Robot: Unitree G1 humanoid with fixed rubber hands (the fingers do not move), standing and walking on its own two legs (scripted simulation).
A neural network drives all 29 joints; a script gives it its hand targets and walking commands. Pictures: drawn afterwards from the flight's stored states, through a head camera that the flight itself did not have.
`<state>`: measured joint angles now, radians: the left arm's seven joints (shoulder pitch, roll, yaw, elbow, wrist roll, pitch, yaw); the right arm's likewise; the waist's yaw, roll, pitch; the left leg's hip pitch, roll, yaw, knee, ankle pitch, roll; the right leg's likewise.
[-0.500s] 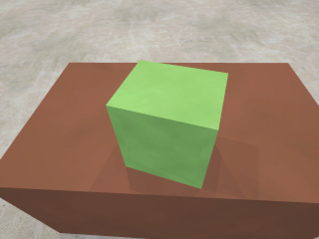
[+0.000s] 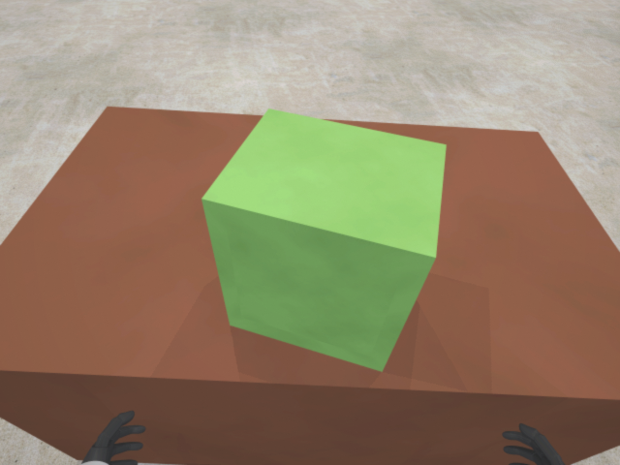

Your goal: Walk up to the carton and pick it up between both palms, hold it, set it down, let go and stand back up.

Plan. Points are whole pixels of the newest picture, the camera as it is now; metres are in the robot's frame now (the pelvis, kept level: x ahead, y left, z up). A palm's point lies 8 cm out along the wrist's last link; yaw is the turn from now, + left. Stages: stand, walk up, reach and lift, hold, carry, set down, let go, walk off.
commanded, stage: reach and lift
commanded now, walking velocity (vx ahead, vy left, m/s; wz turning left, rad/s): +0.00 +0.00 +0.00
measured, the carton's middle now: (327, 244) +0.45 -0.01 +0.02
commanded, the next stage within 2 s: none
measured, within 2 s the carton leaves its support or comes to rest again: neither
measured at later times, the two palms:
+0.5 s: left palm (88, 454) +0.18 +0.28 -0.04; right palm out of the picture +0.15 -0.22 -0.05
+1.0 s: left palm out of the picture +0.15 +0.29 +0.00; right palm out of the picture +0.14 -0.19 -0.02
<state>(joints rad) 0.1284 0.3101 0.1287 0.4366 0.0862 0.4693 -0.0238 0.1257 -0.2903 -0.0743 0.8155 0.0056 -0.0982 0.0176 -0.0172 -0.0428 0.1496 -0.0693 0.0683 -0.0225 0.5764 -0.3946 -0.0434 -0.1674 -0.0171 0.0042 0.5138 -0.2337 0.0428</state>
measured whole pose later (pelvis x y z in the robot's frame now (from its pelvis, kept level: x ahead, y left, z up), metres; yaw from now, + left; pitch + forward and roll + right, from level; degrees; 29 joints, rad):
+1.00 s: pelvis +0.00 +0.02 +0.01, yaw +0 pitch -7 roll -2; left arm 0.35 0.41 -0.01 0.26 -0.24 -0.04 -0.13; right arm 0.44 -0.05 -0.06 0.23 0.10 -0.12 -0.16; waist 0.03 0.03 0.09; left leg 0.01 0.05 0.00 0.45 -0.33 -0.02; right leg -0.06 -0.04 0.02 0.32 -0.14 0.05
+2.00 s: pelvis +0.02 +0.02 +0.01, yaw +0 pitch -4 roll -3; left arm 0.13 0.48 0.02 0.03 -0.36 0.15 -0.14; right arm 0.27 -0.13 -0.05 -0.07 0.24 0.12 -0.25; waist -0.01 0.03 0.10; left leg -0.03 0.06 -0.01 0.46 -0.35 -0.02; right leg -0.08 -0.03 0.01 0.29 -0.14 0.07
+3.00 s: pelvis +0.00 +0.01 +0.01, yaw -1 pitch +0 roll -1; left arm -0.62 0.52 0.04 0.58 -0.31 0.35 -0.15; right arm -0.41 -0.21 -0.04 0.30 0.32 0.31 -0.23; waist -0.10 -0.02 0.04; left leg -0.12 0.04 0.01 0.39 -0.28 -0.02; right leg -0.20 -0.04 0.03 0.29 -0.09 0.06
